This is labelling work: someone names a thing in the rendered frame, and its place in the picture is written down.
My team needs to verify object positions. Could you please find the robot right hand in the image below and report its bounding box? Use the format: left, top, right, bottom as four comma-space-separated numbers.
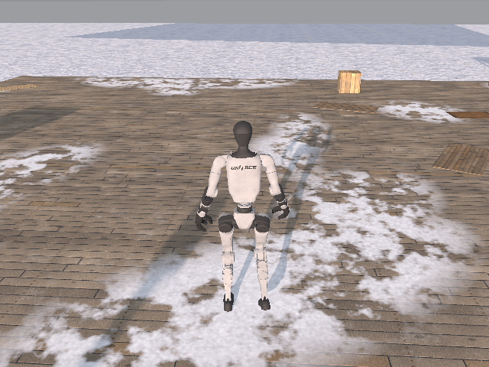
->
272, 206, 290, 219

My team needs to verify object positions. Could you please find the left robot thigh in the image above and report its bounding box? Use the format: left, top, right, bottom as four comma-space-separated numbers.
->
219, 213, 235, 265

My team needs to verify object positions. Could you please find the right robot forearm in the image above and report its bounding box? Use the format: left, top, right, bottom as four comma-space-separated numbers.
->
274, 184, 288, 209

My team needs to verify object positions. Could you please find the left robot forearm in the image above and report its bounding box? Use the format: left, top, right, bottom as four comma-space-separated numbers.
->
197, 186, 213, 217

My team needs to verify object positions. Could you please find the humanoid robot torso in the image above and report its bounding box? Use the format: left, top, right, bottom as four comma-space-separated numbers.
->
226, 150, 261, 229

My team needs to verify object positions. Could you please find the left robot upper arm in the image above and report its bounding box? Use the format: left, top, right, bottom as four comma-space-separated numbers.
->
206, 154, 228, 198

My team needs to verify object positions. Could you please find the robot left hand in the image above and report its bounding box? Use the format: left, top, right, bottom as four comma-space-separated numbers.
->
195, 214, 212, 232

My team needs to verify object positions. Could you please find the right robot upper arm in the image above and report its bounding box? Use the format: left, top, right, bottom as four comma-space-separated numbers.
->
259, 154, 281, 196

